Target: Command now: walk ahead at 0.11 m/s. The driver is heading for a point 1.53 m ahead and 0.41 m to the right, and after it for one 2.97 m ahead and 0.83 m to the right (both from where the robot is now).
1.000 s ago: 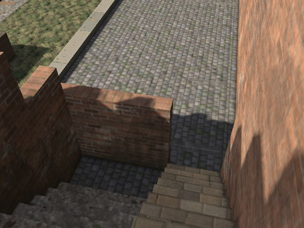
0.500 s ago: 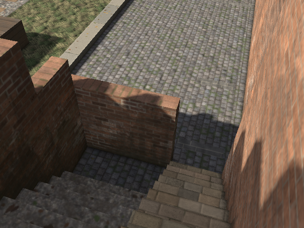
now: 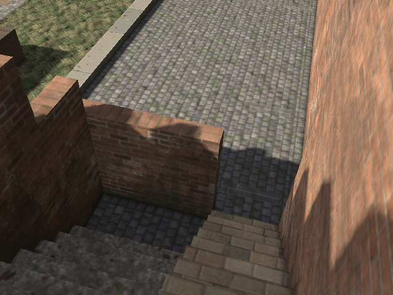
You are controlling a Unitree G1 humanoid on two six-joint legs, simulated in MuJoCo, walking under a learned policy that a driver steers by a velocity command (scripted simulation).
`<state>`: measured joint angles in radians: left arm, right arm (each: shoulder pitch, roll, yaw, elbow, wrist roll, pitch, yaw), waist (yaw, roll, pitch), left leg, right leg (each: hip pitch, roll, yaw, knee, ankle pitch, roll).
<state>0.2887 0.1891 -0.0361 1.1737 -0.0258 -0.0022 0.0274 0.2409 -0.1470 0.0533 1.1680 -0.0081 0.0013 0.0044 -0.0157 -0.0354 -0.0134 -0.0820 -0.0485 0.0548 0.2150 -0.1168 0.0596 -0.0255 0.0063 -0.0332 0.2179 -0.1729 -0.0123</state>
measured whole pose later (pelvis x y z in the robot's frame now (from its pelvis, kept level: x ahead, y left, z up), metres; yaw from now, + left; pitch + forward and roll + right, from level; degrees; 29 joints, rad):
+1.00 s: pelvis +0.17 -0.14 -0.22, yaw -5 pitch -2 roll +8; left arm 0.57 0.12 -0.12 1.02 -0.06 -0.02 0.07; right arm 0.18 -0.15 -0.01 1.07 -0.01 0.10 0.00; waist 0.05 -0.02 0.00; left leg -0.58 -0.14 -0.11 1.37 0.00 -0.08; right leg -0.13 -0.05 -0.07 0.57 -0.34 0.02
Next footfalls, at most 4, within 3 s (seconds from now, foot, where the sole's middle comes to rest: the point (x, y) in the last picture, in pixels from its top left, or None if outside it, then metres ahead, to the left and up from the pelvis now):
0.58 right None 0.14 -0.16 -1.00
0.80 left None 0.16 0.06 -0.85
1.72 left None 0.27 0.00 -1.00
2.08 right None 0.41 -0.24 -1.22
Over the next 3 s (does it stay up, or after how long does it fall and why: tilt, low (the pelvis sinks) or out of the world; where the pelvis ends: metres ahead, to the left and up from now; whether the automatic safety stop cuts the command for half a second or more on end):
stays up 0.55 -0.17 -0.51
